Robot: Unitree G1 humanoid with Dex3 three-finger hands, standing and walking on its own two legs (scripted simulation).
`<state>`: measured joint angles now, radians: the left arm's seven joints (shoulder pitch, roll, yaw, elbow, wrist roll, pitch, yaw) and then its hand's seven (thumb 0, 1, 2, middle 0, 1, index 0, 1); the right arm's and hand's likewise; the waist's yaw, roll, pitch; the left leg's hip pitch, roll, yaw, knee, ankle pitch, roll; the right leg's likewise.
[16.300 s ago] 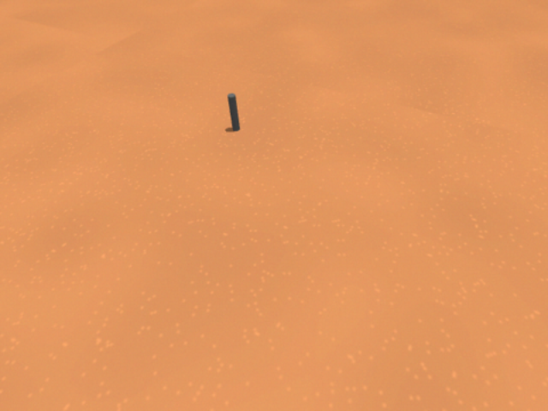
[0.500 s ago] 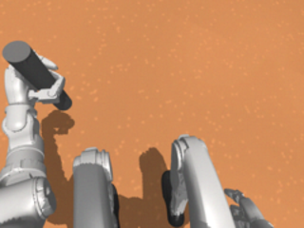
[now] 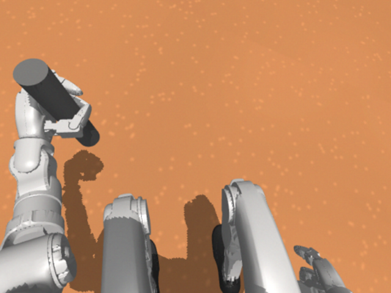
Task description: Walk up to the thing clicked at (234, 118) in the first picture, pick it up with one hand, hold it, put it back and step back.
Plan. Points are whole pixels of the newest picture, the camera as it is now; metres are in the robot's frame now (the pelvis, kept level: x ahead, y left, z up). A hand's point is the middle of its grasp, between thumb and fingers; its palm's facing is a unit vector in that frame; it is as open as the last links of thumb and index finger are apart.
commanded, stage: lift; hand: left
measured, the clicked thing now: (67, 113) +0.47 +0.22 -0.02
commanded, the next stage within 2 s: hold in 1.84 s
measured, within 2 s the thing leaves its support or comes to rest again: neither
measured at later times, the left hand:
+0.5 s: hand (26, 87) +0.43 +0.21 +0.14, palm faces +0.05 -1.00 -0.03, open 6.3 cm
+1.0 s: hand out of the picture +0.40 +0.20 +0.28, palm faces +0.05 -1.00 -0.03, open 6.3 cm
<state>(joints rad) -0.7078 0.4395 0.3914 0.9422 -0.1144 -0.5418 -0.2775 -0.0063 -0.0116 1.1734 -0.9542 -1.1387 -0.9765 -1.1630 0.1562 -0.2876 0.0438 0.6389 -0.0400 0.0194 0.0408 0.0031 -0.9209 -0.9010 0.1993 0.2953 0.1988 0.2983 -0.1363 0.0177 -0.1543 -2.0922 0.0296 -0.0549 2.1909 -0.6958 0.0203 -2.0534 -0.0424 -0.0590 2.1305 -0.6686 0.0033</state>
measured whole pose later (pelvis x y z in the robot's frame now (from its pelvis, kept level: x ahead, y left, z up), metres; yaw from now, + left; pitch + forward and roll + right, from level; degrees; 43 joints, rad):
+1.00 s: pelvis +0.05 +0.00 +0.24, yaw +3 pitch +20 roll -3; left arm -0.19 0.27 0.18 0.36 -0.19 -0.28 -0.17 0.00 -0.01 1.18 -0.96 -1.13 -0.99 -1.15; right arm 0.19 -0.25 -0.01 0.61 0.05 -0.06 -0.04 0.01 -0.90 -0.89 0.20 0.30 0.20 0.30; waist -0.03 0.02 -0.14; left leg -1.13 0.04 -0.03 1.36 -0.58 0.01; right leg -1.10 -0.02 -0.07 1.30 -0.55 0.01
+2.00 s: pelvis +0.08 +0.00 +0.32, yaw +3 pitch +10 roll -1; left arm -0.13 0.22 0.17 0.43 -0.21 -0.35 -0.22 0.00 -0.01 1.18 -0.96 -1.14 -0.98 -1.15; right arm 0.23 -0.23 -0.01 0.64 0.02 -0.04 -0.04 0.01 -0.89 -0.89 0.20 0.30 0.20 0.30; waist -0.02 0.02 -0.06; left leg -0.65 0.04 0.00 0.95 -0.46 -0.01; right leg -0.64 -0.01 -0.05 0.91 -0.44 0.00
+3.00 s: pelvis +0.09 +0.00 +0.34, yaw +3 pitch +7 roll -1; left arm -0.12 0.21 0.17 0.42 -0.21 -0.32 -0.20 0.00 -0.01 1.18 -0.96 -1.14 -0.98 -1.15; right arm 0.24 -0.23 -0.01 0.65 0.02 -0.03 -0.04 0.01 -0.90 -0.90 0.20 0.30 0.20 0.30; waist -0.02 0.02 -0.03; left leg -0.53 0.04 0.01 0.84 -0.42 0.00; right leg -0.52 -0.01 -0.04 0.80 -0.39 0.01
